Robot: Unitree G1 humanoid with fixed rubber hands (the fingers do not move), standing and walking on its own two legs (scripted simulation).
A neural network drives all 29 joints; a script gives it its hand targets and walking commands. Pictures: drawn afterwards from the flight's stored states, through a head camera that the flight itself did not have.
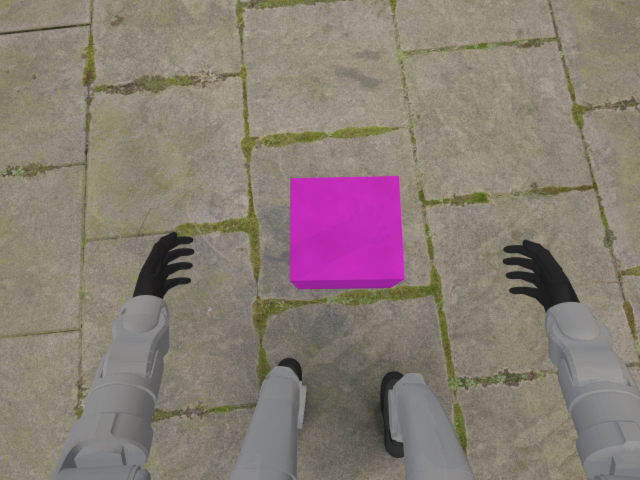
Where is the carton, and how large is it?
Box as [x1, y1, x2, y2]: [290, 176, 404, 288]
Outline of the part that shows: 398,176 290,178 290,281 297,288 390,287 404,278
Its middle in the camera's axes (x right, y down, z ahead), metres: +0.06 -0.02 +1.00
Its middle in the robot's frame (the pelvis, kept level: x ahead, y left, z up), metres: +0.51 -0.01 -0.59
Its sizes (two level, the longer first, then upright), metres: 0.259 0.246 0.215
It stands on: the floor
